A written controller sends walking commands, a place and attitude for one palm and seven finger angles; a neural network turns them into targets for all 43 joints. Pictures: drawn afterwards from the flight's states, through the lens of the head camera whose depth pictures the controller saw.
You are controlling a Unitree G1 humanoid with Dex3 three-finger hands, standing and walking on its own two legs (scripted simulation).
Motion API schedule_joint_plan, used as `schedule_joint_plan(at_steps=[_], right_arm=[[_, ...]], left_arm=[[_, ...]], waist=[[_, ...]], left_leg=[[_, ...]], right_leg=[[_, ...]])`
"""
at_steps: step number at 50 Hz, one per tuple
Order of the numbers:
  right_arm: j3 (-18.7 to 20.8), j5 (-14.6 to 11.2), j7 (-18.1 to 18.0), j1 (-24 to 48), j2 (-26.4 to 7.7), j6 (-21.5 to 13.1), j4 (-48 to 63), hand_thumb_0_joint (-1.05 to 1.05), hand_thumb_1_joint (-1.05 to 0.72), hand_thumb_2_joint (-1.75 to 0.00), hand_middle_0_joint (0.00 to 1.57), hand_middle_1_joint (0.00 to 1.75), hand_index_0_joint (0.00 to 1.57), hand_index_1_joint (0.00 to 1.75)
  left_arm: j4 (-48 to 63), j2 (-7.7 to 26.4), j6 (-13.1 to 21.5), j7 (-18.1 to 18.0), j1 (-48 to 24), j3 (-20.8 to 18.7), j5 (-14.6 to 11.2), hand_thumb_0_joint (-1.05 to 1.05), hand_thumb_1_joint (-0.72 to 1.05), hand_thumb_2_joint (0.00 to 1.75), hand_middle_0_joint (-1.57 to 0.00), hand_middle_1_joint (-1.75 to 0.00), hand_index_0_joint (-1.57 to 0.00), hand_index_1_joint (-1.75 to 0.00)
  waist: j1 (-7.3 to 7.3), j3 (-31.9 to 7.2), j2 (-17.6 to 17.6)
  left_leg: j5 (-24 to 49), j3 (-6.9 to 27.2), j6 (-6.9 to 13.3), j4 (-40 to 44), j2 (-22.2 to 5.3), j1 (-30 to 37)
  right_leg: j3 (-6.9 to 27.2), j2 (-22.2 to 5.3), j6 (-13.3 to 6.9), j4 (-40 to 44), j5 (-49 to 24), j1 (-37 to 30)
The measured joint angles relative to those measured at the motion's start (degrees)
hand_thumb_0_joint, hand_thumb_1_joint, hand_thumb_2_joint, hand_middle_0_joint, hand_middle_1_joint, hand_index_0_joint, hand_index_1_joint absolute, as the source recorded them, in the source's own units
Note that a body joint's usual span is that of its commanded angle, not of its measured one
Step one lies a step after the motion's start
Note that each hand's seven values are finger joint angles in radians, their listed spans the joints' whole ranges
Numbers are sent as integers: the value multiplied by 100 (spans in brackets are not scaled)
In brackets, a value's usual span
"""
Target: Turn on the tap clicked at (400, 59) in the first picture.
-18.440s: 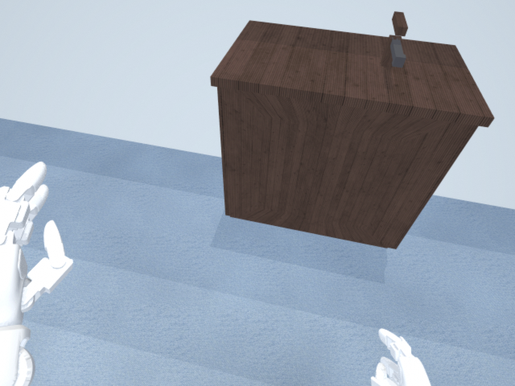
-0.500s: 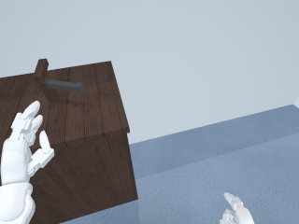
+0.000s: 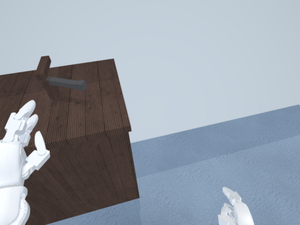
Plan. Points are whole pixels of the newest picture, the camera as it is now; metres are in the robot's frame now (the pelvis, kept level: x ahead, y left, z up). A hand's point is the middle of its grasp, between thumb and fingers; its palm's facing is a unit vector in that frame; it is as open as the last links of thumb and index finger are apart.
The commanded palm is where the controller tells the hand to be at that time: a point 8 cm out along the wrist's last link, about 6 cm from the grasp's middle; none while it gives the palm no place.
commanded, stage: step back with the hand held close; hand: left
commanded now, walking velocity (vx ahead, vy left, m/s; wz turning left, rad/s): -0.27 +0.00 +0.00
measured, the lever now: (81, 85) +0.53 +0.32 +0.09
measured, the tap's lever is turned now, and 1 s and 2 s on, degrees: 60 60 60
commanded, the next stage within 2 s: stop stepping back and stand still in 1.08 s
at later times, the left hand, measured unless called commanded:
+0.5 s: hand (18, 177) +0.15 +0.28 +0.15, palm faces +0.41 -0.83 -0.39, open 7.4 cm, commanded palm +0.10 +0.31 +0.17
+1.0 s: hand out of the picture +0.06 +0.31 +0.16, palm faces +0.47 -0.82 -0.34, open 7.4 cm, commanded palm -0.01 +0.33 +0.17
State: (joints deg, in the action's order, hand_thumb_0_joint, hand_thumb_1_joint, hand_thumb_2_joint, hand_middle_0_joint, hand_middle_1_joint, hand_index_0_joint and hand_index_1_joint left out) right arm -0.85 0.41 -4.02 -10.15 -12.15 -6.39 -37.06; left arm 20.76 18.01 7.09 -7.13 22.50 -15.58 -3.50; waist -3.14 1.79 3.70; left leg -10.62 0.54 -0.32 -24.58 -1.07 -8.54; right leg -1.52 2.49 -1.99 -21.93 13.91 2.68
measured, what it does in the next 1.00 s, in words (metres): walks backwards: left foot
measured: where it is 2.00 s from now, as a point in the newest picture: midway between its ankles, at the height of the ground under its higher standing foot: outside the picture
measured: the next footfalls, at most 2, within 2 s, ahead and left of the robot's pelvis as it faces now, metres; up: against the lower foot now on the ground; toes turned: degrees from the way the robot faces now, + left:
left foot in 0.88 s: -0.03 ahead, +0.15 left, +0.00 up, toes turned +4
right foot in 1.18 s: -0.26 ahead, -0.07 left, +0.00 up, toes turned +1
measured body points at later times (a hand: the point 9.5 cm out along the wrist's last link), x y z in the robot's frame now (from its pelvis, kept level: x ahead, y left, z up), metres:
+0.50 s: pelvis -0.06 +0.03 -0.01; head -0.06 +0.03 +0.44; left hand +0.13 +0.32 +0.17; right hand +0.12 -0.21 -0.08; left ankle +0.04 +0.12 -0.74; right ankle -0.01 -0.10 -0.74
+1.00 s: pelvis -0.15 +0.05 -0.02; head -0.14 +0.07 +0.43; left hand +0.03 +0.35 +0.17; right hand +0.05 -0.17 -0.08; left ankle -0.07 +0.14 -0.74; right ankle -0.13 -0.08 -0.71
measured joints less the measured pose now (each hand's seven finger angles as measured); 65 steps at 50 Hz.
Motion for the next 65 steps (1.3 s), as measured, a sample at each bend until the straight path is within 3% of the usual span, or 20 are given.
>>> schedule_joint_plan(at_steps=[4, 8, 17, 27, 33, 35, 39, 41, 43, 45, 48, 50, 52, 56, 60, 62, 65], right_arm=[[7, -28, 24, 56, -58, 243, 139, 1, -90, -90, 21, 30, 20, 30], [71, -65, -23, 68, -116, 446, 291, 1, -90, -90, 21, 30, 20, 30], [128, -113, -126, 55, -168, 679, 481, 1, -90, -90, 21, 30, 20, 30], [28, -80, -134, -131, -99, 534, 503, 1, -90, -90, 21, 30, 20, 30], [17, -22, -96, -256, 45, 337, 500, 1, -90, -90, 21, 30, 20, 30], [29, -9, -60, -187, 40, 311, 435, 1, -90, -90, 21, 30, 20, 30], [57, -33, 7, -113, 67, 319, 250, 1, -90, -90, 21, 30, 20, 30], [53, -20, 2, -96, 69, 360, 156, 1, -90, -90, 21, 30, 20, 30], [32, -19, -29, -90, 46, 383, 152, 1, -90, -90, 21, 30, 20, 30], [57, -38, -79, -18, 2, 379, 204, 1, -90, -90, 21, 30, 20, 30], [88, -19, -74, 177, 88, 338, 287, 1, -90, -90, 21, 30, 20, 30], [120, 38, -38, 199, 154, 220, 346, 1, -90, -90, 21, 30, 20, 30], [122, 47, 31, 201, 213, 100, 337, 1, -90, -90, 21, 30, 20, 30], [44, 60, 127, 235, 277, -33, 265, 1, -90, -90, 21, 30, 20, 30], [-39, 64, 154, 379, 291, 56, 258, 1, -90, -90, 21, 30, 20, 30], [-19, 14, 142, 390, 272, 195, 158, 1, -90, -90, 21, 30, 20, 30], [-37, -48, 96, 88, 239, 348, 99, 1, -90, -90, 21, 30, 20, 30]], left_arm=[[-17, 87, 44, 13, 31, -209, 26, 1, 89, 90, -21, -31, -21, -30], [199, 102, -85, 15, 293, -148, 44, 1, 89, 90, -21, -31, -21, -30], [522, 337, -143, -82, 463, -220, 40, 1, 89, 90, -22, -31, -22, -30], [509, 195, 75, -222, 379, -269, 198, 1, 89, 90, -21, -31, -21, -30], [591, 274, 204, -168, 188, -419, 299, 1, 89, 90, -22, -31, -21, -30], [620, 208, 260, -154, 200, -470, 275, 1, 89, 90, -21, -31, -21, -30], [786, 150, 228, -210, 375, -354, 203, 1, 89, 90, -21, -31, -21, -30], [822, 121, 187, -231, 392, -249, 198, 1, 89, 90, -21, -31, -21, -30], [829, 138, 152, -233, 323, -187, 198, 1, 89, 90, -21, -31, -21, -30], [813, 201, 141, -224, 138, -187, 189, 1, 89, 90, -21, -31, -21, -30], [723, 329, 150, -196, 1, -390, 161, 1, 89, 90, -21, -31, -21, -30], [738, 343, 128, -188, 13, -487, 125, 1, 89, 90, -21, -31, -21, -30], [837, 305, 140, -206, 81, -523, 93, 1, 89, 90, -21, -31, -21, -30], [1039, 176, 133, -242, 213, -388, 23, 2, 89, 90, -21, -31, -21, -30], [1067, 269, 143, -157, 157, -288, -24, 1, 89, 90, -21, -31, -21, -30], [941, 315, 170, -103, 162, -189, -24, 1, 89, 90, -21, -31, -21, -30], [856, 439, 86, -88, 518, -177, 29, 1, 89, 90, -21, -31, -21, -30]], waist=[[114, -123, 29], [191, -154, -2], [258, -174, -67], [246, -190, -99], [314, -127, -207], [269, -87, -121], [131, -107, -222], [94, -167, -356], [122, -232, -439], [189, -214, -429], [209, -58, -523], [232, -82, -439], [180, -139, -394], [75, -259, -335], [78, -230, -279], [146, -164, -172], [151, -392, -401]], left_leg=[[-67, 9, 9, -264, -28, -475], [-58, -65, 52, -355, 20, -714], [54, -112, 148, -548, 76, -1072], [257, -50, 267, -672, 76, -1455], [431, 15, 316, -726, 201, -1710], [288, 16, 294, -792, 145, -1813], [-543, -59, 65, -1390, 182, -2000], [-743, -100, 2, -1748, 226, -1894], [-518, -134, -1, -1417, 170, -1541], [-62, -91, 141, -1033, 114, -1393], [2, -203, 275, -997, 124, -1476], [140, -183, 291, -863, 36, -1564], [354, -219, 268, -637, -62, -1616], [832, -365, 215, -109, -215, -1706], [1231, -444, 110, 95, -307, -1973], [535, -319, -19, -216, -327, -2084], [-369, -194, -52, -1366, -9, -2137]], right_leg=[[-10, 25, 16, -185, 17, 444], [52, -33, 71, -420, 69, 764], [84, -98, 164, -686, -8, 1157], [26, -84, 250, -741, -106, 1467], [241, 62, 210, -1133, 225, 1425], [205, 101, 154, -1100, 143, 1488], [270, 25, 150, -1029, -80, 1576], [342, -62, 187, -1002, -138, 1613], [354, -117, 245, -1020, -188, 1701], [296, -130, 315, -1114, -220, 1861], [467, -22, 335, -1820, 289, 2056], [486, 171, 315, -2624, 766, 2119], [412, 240, 305, -2861, 1086, 1967], [279, 203, 280, -2008, 1356, 1295], [238, 202, 106, -484, 529, 664], [200, 284, -18, -478, 453, 695], [360, 123, -45, -549, 427, 815]])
